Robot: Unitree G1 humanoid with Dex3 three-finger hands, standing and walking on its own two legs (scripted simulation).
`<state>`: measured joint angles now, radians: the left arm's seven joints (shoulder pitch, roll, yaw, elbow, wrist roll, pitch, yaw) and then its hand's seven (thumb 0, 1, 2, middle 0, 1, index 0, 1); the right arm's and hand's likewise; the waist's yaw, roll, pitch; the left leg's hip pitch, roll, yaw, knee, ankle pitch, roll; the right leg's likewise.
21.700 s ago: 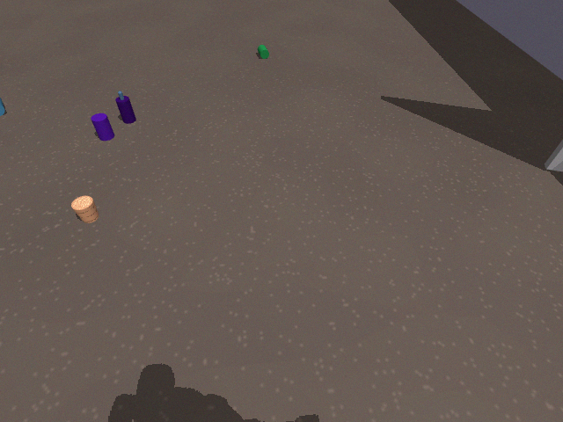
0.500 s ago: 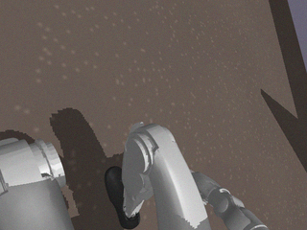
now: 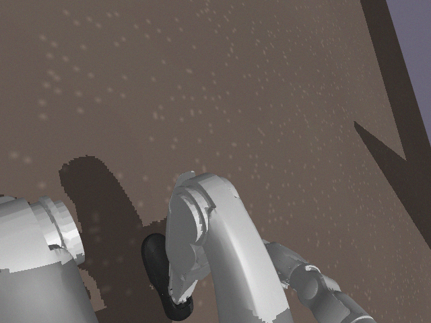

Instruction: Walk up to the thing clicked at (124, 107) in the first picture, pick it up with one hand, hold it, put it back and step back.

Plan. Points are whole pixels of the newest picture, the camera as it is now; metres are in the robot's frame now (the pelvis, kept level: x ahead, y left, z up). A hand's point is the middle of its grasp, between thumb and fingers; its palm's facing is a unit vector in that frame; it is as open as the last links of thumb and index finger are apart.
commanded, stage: close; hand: left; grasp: from the side
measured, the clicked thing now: out of the picture +0.42 +0.37 -0.19
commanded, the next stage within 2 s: settle in 0.12 s
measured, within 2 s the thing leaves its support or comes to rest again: leaves its support in 0.60 s
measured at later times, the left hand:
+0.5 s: hand out of the picture +0.42 +0.37 -0.16, palm faces +0.51 -0.86 +0.01, open 10.4 cm
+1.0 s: hand out of the picture +0.38 +0.38 -0.06, palm faces +0.46 -0.89 -0.07, open 8.9 cm
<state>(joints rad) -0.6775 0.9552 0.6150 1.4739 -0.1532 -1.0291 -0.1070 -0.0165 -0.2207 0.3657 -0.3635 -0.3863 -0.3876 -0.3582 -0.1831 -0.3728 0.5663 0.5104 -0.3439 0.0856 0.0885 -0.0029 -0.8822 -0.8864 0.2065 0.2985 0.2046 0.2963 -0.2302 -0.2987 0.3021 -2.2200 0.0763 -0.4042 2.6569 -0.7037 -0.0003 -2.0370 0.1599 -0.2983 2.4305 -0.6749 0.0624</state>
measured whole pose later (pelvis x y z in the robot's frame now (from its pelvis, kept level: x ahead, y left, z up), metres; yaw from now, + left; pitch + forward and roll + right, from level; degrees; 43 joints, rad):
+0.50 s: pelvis +0.00 +0.00 +0.00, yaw +0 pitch +12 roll -17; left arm -0.67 0.94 0.65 1.38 -0.12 -0.95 -0.10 -0.01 -0.24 0.81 -0.63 -0.89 -0.67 -0.86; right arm -0.15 -0.37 0.53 0.52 -0.34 0.08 0.09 0.00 -0.89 -0.89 0.21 0.30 0.21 0.30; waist -0.23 -0.30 0.30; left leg -2.23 0.07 -0.40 2.65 -0.70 0.00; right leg -2.04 0.15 -0.29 2.43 -0.68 0.06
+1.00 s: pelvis +0.01 -0.01 +0.03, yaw +5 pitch +23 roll -13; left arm -0.52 0.70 0.53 0.96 -0.17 -0.66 -0.17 0.00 -0.33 0.93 -0.65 -0.96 -0.89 -1.16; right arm -0.02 -0.32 0.29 0.59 -0.19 0.08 0.07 0.00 -0.90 -0.89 0.21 0.30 0.20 0.30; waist -0.14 -0.13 0.08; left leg -2.25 0.07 -0.28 2.51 -0.69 -0.01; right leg -2.08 0.10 -0.22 2.37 -0.72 0.02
